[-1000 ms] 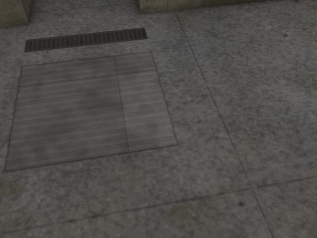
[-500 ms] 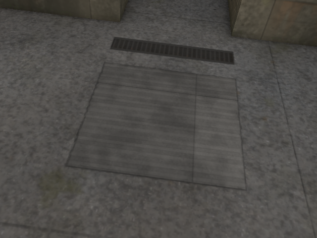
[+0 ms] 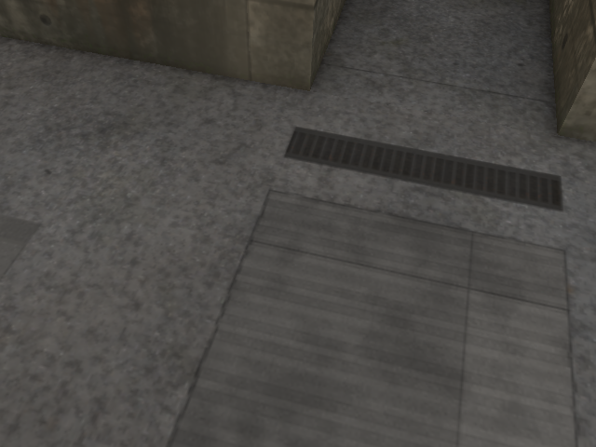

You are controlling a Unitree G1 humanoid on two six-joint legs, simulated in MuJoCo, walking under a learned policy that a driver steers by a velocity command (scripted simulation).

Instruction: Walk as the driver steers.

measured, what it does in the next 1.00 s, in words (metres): walks ahead, turning right: left foot, then right foot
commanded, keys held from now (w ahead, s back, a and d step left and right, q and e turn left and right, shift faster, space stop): w+e+shift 0.68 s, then w+shift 0.06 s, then w+q+shift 0.06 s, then q+shift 0.20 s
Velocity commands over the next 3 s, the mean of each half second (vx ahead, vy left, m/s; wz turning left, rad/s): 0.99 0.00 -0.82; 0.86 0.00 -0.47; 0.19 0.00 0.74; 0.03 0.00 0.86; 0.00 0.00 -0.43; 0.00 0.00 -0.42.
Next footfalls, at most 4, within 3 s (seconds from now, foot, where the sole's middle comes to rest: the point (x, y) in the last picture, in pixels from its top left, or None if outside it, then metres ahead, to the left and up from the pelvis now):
0.30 left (253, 435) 0.50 0.14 -0.76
0.74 right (412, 331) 0.77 -0.23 -0.76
1.16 left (444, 228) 1.11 -0.35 -0.76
1.64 right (513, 232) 1.11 -0.55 -0.76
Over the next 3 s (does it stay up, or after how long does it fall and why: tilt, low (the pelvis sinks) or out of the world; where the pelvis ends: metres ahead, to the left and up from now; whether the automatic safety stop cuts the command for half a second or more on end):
stays up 1.05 -0.39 0.00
